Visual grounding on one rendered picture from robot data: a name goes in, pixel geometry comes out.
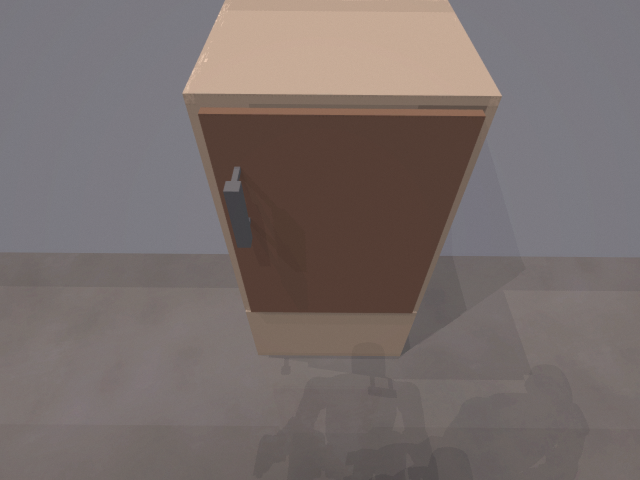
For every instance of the cupboard door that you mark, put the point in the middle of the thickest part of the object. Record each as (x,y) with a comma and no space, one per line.
(347,206)

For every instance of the handle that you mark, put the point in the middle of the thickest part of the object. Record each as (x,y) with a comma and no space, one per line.
(235,201)

